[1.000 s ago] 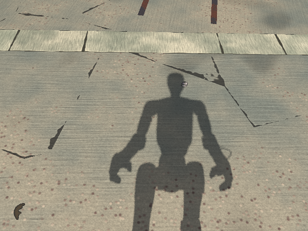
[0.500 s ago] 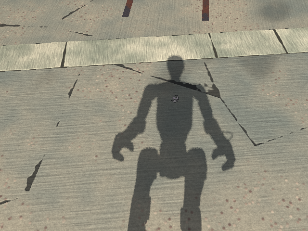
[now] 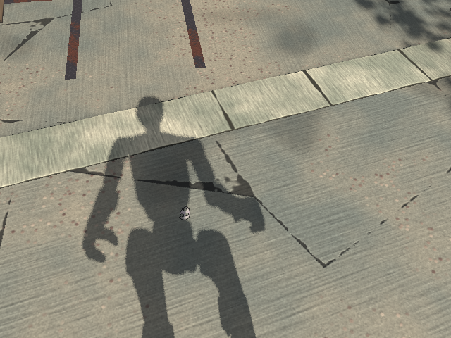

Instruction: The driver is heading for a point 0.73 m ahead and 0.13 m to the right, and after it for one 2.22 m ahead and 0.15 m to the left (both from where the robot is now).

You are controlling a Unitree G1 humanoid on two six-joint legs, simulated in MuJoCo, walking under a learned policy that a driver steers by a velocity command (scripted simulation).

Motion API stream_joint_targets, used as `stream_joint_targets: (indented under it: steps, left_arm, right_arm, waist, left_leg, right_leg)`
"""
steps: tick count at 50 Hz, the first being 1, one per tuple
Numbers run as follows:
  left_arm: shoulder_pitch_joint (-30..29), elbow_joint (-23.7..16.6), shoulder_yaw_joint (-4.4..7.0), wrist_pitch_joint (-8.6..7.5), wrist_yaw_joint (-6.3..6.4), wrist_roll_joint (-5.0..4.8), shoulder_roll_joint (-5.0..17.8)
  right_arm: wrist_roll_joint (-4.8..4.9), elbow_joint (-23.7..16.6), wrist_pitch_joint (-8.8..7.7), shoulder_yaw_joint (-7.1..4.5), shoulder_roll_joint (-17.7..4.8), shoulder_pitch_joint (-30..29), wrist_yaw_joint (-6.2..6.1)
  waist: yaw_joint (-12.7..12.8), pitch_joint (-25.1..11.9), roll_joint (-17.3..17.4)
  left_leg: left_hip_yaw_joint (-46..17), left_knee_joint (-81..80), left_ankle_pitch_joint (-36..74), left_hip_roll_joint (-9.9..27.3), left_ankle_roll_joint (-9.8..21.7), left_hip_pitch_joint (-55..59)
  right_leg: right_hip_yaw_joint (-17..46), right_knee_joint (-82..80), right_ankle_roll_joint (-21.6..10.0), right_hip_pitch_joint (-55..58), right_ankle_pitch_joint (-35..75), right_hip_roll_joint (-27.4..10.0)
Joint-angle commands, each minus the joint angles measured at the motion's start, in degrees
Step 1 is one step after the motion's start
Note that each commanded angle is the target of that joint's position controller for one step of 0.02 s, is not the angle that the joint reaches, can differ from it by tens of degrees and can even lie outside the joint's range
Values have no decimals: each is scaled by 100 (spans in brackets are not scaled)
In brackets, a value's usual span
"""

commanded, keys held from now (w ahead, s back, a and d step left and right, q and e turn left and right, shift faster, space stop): w+e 0.20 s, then e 0.36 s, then no key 0.44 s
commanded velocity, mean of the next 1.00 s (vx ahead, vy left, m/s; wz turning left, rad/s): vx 0.21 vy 0.00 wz -0.45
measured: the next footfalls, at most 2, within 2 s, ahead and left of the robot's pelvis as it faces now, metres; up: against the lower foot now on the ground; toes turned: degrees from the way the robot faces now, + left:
right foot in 0.34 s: +0.33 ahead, -0.17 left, +0.00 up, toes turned -18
left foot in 0.82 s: +0.43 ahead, +0.03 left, +0.00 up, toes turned -28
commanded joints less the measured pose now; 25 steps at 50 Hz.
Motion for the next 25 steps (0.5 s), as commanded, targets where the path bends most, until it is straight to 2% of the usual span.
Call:
stream_joint_targets:
  steps: [1,4,8,10,12,13,14,15,16,17,18,19,20,21,22,23,24,25]
  left_arm:
    - [-197,-583,94,-13,-54,-11,249]
    - [-526,-752,51,-2,-82,44,157]
    - [-1172,-903,-16,-90,-225,41,58]
    - [-1522,-1035,-29,-104,-297,28,46]
    - [-1706,-1161,10,-104,-362,53,130]
    - [-1659,-1195,56,-103,-388,83,217]
    - [-1453,-1179,125,-95,-401,116,344]
    - [-929,-1060,234,-81,-398,130,533]
    - [-85,-839,399,-58,-341,125,812]
    - [479,-746,527,10,-196,111,1225]
    - [54,-1002,496,-8,-126,241,1809]
    - [133,-1192,442,-25,-176,237,1444]
    - [-197,-1159,360,-56,-210,196,1162]
    - [-476,-1095,316,-63,-194,78,949]
    - [-708,-1111,272,-37,-154,48,812]
    - [-887,-1145,247,-8,-126,110,782]
    - [-993,-1155,255,7,-112,191,815]
    - [-1019,-1126,269,3,-89,228,843]
  right_arm:
    - [13,-132,-74,-185,-629,159,-15]
    - [20,18,-97,-264,-853,208,-23]
    - [62,157,-35,-299,-1053,281,-53]
    - [112,258,8,-324,-1167,461,-62]
    - [165,313,93,-355,-1273,467,-82]
    - [191,318,140,-378,-1353,462,-104]
    - [223,303,180,-406,-1446,447,-136]
    - [259,278,222,-430,-1507,409,-164]
    - [282,228,235,-393,-1405,365,-180]
    - [97,110,204,-274,-1090,583,-158]
    - [-197,-107,121,-36,-420,1326,-59]
    - [-34,-11,62,-113,-1057,1097,-2]
    - [164,-180,76,-166,-1239,485,-5]
    - [120,-189,109,-144,-1158,302,-80]
    - [39,-150,173,-153,-1137,246,-161]
    - [26,-144,264,-171,-1167,319,-184]
    - [-4,-118,326,-171,-1125,418,-195]
    - [-29,-92,357,-147,-1018,496,-206]
  waist:
    - [-128,42,932]
    - [-146,106,730]
    - [-363,208,619]
    - [-469,294,593]
    - [-427,384,607]
    - [-344,281,679]
    - [-195,68,801]
    - [106,-249,834]
    - [567,-696,667]
    - [735,-1159,-140]
    - [-82,-2004,-1526]
    - [457,-3082,-693]
    - [427,-2258,-319]
    - [240,-1448,130]
    - [79,-1041,223]
    - [-114,-848,94]
    - [-219,-802,15]
    - [-272,-852,-32]
  left_leg:
    - [-1299,-1418,550,1563,949,917]
    - [-750,-1570,1218,1629,1066,967]
    - [48,-1574,1496,1484,881,1090]
    - [242,-1555,1489,1556,800,1285]
    - [466,-1220,2419,1601,667,1513]
    - [570,-898,3202,1609,583,1634]
    - [655,-435,4103,1584,494,1721]
    - [746,328,4687,1504,394,1674]
    - [880,1457,4470,1284,195,1228]
    - [906,3212,1999,914,-152,-144]
    - [294,5358,-3093,-94,-513,-2144]
    - [-843,5913,-2945,11,-462,-2178]
    - [-780,5770,-2326,221,-391,-2534]
    - [-683,5262,-1860,442,-382,-2608]
    - [-671,4883,-1580,578,-420,-2406]
    - [-678,4636,-1417,612,-438,-1999]
    - [-613,4483,-1310,537,-475,-1702]
    - [-566,4277,-1235,481,-527,-1532]
  right_leg:
    - [162,-37,98,-1307,410,-572]
    - [132,-723,196,-1484,953,-640]
    - [-187,-2126,96,-1142,2094,-561]
    - [-355,-2584,-1,-1026,2189,-508]
    - [-532,-2973,-125,-873,1976,-383]
    - [-664,-3087,-211,-643,1754,-240]
    - [-817,-3148,-315,-254,1525,-30]
    - [-930,-3304,-454,426,1469,206]
    - [-914,-3684,-660,1645,2022,409]
    - [77,-3679,-990,3229,3757,-290]
    - [2918,-3546,-2208,4840,5818,-1987]
    - [3514,-4066,-2525,4885,4993,-2196]
    - [2769,-4262,-2283,4246,4361,-1875]
    - [2151,-4359,-1910,3356,3923,-1486]
    - [1827,-4477,-1708,2610,3805,-1260]
    - [1598,-4618,-1633,1942,3879,-1097]
    - [1491,-4700,-1624,1504,4037,-1017]
    - [1381,-4708,-1640,1293,4309,-967]
Keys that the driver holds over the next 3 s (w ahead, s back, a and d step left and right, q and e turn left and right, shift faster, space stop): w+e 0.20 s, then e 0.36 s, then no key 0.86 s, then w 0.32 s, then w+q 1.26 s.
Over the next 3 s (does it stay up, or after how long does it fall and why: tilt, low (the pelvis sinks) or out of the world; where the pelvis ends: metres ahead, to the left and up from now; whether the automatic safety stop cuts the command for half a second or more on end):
stays up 1.01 -0.26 0.01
